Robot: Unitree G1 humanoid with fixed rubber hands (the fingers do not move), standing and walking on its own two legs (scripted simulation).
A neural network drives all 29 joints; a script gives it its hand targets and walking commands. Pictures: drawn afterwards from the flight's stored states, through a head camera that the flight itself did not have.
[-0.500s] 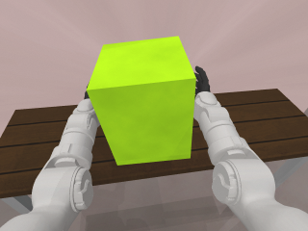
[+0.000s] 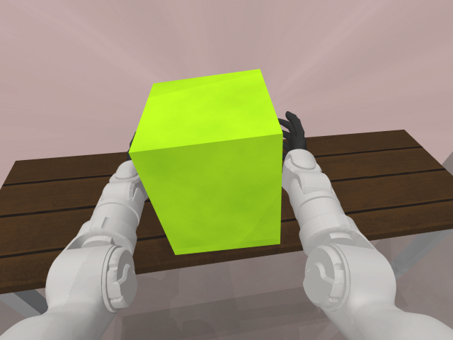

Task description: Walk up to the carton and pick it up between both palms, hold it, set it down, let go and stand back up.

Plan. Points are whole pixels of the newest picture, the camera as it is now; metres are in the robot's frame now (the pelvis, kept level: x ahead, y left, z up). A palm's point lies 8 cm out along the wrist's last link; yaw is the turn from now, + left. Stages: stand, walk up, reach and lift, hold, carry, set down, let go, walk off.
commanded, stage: set down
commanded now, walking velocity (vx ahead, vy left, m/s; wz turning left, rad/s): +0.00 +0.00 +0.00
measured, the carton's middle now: (216, 163) +0.41 +0.00 +0.12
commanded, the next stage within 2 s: none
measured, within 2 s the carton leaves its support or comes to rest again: rests again in 1.38 s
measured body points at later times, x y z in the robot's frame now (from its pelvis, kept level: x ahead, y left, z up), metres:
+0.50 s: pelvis +0.01 +0.00 +0.00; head +0.01 +0.01 +0.45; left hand +0.44 +0.15 +0.09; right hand +0.43 -0.14 +0.12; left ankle -0.01 +0.10 -0.74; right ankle +0.00 -0.14 -0.74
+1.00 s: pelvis +0.03 +0.00 +0.00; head +0.06 +0.01 +0.45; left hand +0.47 +0.15 +0.07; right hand +0.44 -0.15 +0.08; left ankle -0.01 +0.10 -0.74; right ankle +0.00 -0.14 -0.74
